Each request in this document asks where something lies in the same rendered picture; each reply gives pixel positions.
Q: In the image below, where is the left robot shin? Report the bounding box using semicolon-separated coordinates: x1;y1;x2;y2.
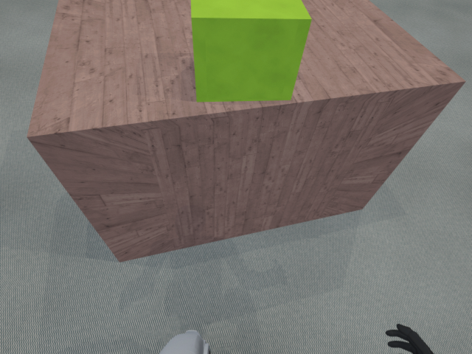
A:
186;330;201;336

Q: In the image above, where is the left robot thigh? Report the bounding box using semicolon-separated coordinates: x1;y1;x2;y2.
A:
159;333;209;354

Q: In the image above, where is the pedestal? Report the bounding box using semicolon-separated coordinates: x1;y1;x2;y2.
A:
27;0;466;262

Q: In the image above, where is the carton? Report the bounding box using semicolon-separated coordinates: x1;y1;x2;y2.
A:
191;0;312;102

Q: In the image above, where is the robot right hand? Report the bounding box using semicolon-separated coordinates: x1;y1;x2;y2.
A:
386;324;434;354

